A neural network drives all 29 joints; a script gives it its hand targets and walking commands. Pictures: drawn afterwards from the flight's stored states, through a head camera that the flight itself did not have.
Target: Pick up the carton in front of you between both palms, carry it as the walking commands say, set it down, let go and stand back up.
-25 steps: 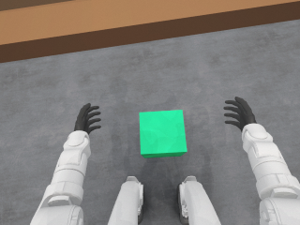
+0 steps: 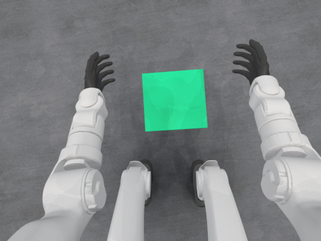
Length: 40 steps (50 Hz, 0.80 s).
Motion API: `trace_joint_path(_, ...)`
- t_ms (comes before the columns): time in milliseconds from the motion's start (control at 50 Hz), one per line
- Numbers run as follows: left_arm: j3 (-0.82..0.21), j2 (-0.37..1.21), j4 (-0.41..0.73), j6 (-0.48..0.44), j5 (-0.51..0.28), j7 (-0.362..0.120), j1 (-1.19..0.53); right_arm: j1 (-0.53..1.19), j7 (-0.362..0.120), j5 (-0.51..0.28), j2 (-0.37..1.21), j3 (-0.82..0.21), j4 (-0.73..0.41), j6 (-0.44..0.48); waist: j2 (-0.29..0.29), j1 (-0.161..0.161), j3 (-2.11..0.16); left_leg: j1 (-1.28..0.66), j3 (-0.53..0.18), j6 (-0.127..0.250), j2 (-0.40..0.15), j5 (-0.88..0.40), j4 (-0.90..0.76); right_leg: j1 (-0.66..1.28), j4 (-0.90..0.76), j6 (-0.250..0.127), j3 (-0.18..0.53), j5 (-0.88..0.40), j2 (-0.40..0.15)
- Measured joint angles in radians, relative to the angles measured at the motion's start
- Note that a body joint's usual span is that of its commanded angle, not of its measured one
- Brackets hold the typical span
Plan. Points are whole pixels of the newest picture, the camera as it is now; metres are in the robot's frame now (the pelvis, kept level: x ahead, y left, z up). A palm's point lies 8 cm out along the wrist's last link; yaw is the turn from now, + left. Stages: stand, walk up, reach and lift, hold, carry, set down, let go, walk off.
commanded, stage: reach and lift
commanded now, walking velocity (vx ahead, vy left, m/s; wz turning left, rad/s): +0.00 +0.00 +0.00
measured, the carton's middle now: (173, 105) +0.46 -0.01 -0.46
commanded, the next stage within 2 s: none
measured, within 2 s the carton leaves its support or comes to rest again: leaves its support in 1.44 s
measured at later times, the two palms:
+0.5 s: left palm (119, 103) +0.46 +0.18 -0.35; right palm (228, 96) +0.47 -0.20 -0.35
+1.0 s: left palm (124, 101) +0.47 +0.17 -0.39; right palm (221, 96) +0.47 -0.18 -0.39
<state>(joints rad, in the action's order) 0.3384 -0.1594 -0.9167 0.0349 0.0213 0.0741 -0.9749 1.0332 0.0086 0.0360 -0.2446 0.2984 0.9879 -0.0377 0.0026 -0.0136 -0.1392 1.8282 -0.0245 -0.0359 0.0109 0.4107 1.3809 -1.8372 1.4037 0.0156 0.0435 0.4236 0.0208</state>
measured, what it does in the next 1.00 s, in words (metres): lowers itself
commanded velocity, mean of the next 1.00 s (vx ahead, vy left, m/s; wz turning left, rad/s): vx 0.00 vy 0.00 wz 0.00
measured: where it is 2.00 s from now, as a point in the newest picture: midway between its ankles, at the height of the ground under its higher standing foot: (172, 191)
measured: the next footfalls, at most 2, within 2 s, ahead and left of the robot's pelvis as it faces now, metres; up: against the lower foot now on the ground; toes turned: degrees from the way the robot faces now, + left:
none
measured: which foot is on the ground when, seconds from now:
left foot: down 0.00-1.00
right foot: down 0.00-1.00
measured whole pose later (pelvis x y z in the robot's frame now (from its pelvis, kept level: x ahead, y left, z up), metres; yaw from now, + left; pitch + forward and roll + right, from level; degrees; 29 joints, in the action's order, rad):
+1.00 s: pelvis -0.04 +0.00 -0.21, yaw +0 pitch +40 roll +1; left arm 0.08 -0.28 -1.12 -0.03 -0.26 0.14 -1.28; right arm 1.30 0.10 -0.23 -0.35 0.03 1.13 0.02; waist -0.02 -0.01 0.24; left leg 2.31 -0.04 -0.06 0.04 0.54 2.15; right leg -2.31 2.17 0.03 0.04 0.56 0.03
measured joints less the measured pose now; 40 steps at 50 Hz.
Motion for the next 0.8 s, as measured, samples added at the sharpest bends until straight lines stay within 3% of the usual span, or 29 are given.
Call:
trace_joint_path(260,-0.159,-0.072,0.111,-0.010,-0.169,0.045,0.010,-0.026,0.045,-0.172,-0.071,-0.150,-0.132,0.008,-0.006,0.011,0.111,0.318,-0.012,-0.013,0.027,0.120,0.431,-0.314,0.429,0.015,0.008,0.121,0.015)
trace_joint_path(560,-0.196,-0.123,-0.145,-0.027,-0.226,0.055,-0.270,0.265,0.067,-0.231,-0.126,-0.214,0.132,0.027,-0.013,0.006,0.351,0.460,-0.012,-0.026,0.035,0.091,0.679,-0.459,0.678,0.023,0.008,0.091,0.023)
trace_joint_path(800,-0.292,-0.162,-0.174,-0.052,-0.327,0.069,-0.331,0.291,0.093,-0.278,-0.135,-0.281,0.114,0.052,-0.032,0.010,0.438,0.469,-0.013,-0.029,0.041,0.125,0.775,-0.463,0.778,0.013,-0.002,0.134,0.003)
